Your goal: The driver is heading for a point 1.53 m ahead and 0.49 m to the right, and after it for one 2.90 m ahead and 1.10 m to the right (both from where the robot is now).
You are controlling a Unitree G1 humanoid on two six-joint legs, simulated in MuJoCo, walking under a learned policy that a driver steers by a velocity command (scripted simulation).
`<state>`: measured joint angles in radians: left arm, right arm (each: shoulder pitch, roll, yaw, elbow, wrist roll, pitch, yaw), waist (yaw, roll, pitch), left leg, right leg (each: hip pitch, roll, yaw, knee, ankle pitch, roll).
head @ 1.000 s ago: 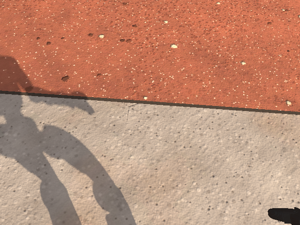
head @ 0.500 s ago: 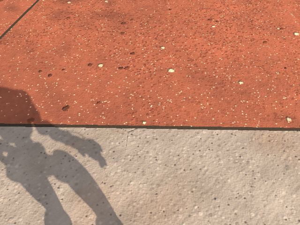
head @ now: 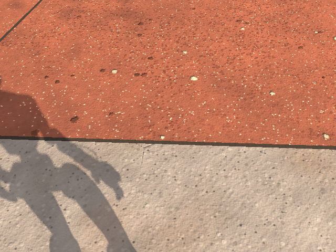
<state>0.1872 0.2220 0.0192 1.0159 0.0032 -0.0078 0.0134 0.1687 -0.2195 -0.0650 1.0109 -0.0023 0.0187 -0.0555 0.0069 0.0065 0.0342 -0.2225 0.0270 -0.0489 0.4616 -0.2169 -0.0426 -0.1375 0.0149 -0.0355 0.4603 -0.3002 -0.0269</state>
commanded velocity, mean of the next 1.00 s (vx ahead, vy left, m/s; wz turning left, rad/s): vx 0.00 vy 0.00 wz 0.00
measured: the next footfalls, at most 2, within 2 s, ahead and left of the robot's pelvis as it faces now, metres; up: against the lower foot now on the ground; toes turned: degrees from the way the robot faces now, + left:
left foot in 1.32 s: +0.14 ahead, +0.18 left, +0.00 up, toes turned +5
right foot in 1.80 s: +0.52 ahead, -0.03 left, +0.00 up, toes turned -26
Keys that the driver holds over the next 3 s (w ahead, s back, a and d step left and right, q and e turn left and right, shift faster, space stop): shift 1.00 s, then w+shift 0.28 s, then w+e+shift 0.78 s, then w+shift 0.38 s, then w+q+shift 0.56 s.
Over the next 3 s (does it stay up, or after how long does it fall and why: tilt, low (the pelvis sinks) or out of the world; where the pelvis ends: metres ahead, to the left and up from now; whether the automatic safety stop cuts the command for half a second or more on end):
stays up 1.27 -0.56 -0.01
